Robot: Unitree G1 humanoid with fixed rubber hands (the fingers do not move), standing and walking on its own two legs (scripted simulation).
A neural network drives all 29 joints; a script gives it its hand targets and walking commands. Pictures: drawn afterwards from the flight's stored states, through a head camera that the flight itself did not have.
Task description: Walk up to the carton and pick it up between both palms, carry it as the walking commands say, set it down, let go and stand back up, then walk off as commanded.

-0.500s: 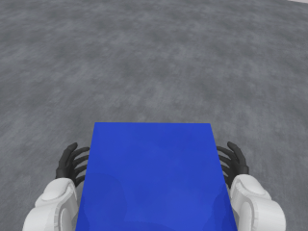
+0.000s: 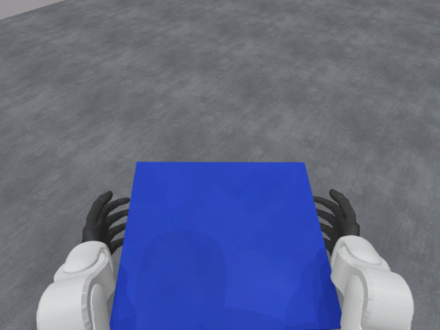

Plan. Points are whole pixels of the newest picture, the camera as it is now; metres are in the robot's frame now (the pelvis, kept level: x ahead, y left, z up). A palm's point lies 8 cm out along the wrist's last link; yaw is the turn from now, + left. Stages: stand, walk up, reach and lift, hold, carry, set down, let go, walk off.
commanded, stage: carry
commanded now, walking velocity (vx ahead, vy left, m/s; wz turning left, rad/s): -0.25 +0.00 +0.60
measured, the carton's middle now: (221, 254) +0.26 -0.01 +0.02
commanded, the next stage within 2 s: none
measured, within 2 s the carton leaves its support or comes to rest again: neither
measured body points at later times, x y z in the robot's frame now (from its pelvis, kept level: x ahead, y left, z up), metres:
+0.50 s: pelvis -0.18 -0.01 +0.00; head -0.16 -0.03 +0.45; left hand +0.01 +0.23 +0.10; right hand +0.11 -0.12 +0.07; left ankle -0.15 +0.13 -0.68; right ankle -0.15 -0.09 -0.73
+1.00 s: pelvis -0.38 -0.04 +0.00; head -0.36 -0.01 +0.45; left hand -0.29 +0.26 +0.07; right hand -0.06 -0.02 +0.09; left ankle -0.42 +0.08 -0.73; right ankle -0.30 -0.13 -0.65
